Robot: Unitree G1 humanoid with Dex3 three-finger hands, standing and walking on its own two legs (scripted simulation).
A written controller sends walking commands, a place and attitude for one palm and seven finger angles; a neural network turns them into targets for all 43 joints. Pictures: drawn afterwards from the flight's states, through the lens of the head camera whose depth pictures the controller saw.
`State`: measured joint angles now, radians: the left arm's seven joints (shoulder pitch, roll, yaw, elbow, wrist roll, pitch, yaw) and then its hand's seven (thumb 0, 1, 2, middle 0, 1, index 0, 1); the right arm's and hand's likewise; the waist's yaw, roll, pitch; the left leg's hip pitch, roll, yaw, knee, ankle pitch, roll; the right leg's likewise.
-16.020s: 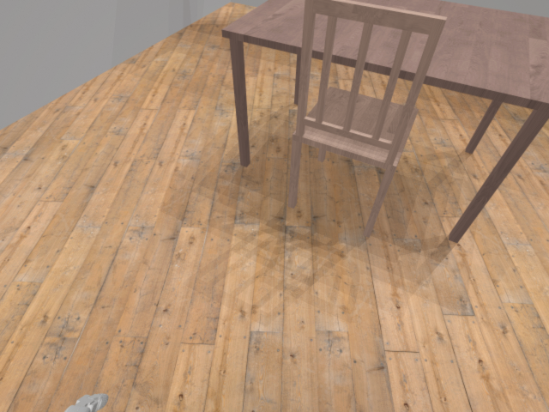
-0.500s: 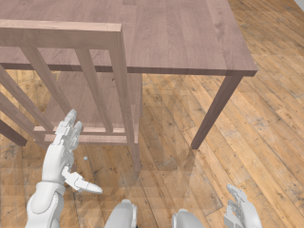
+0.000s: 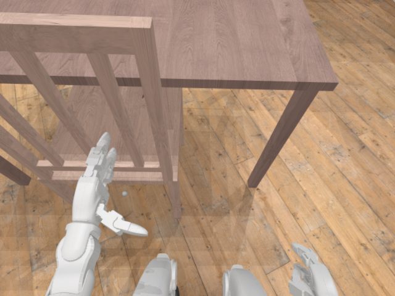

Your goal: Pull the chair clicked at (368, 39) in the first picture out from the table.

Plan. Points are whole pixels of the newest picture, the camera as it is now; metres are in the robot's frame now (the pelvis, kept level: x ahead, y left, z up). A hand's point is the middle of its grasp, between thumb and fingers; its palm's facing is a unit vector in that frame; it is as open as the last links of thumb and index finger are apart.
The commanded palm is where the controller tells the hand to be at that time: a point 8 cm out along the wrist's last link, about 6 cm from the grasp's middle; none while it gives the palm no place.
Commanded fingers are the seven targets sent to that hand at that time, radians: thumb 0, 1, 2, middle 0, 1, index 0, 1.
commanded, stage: aim the fingers beside a spindle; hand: left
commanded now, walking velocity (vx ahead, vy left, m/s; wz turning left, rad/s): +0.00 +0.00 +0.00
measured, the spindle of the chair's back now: (71, 123) +0.44 +0.29 +0.05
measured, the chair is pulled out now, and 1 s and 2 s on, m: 0.00 0.00 0.00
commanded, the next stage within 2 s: push the fingers through the gap in 0.74 s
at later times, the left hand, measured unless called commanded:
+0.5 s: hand (125, 192) +0.31 +0.16 +0.02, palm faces +0.00 -1.00 -0.02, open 16.9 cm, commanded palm +0.29 +0.20 +0.02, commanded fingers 0.00 -0.50 0.30 -0.06 -0.08 -0.06 -0.08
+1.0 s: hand (126, 191) +0.31 +0.15 +0.02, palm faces +0.00 -1.00 -0.03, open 16.9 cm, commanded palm +0.30 +0.20 +0.02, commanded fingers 0.00 -0.50 0.30 -0.06 -0.08 -0.06 -0.08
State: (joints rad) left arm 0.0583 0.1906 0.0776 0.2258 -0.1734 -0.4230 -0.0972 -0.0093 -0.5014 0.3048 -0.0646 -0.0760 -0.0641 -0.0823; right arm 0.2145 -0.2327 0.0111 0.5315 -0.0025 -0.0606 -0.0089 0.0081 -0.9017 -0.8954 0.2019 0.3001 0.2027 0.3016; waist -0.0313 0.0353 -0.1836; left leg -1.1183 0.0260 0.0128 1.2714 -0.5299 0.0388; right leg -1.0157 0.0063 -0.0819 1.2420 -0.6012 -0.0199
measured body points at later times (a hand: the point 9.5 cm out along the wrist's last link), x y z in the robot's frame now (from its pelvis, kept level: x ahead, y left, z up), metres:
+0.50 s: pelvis +0.00 +0.00 +0.00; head +0.10 +0.01 +0.44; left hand +0.30 +0.21 +0.02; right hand +0.16 -0.24 -0.11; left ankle +0.04 +0.10 -0.62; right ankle +0.00 -0.11 -0.62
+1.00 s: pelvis +0.00 +0.00 -0.01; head +0.10 +0.01 +0.43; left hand +0.30 +0.21 +0.02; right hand +0.16 -0.24 -0.11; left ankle +0.04 +0.10 -0.62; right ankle +0.00 -0.11 -0.62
